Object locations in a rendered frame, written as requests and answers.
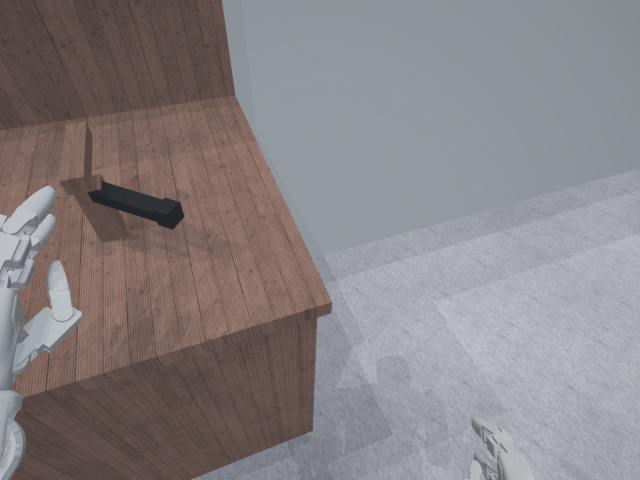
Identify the robot right hand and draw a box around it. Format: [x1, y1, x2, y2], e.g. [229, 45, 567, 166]
[464, 416, 536, 480]

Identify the tap lever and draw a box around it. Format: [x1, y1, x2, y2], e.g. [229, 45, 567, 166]
[88, 181, 185, 230]

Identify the robot left hand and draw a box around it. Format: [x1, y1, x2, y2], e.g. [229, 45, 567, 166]
[0, 186, 82, 391]

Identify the counter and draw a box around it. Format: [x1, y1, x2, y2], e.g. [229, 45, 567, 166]
[0, 0, 332, 480]

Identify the left robot forearm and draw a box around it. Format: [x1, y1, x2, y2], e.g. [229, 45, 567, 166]
[0, 390, 26, 480]

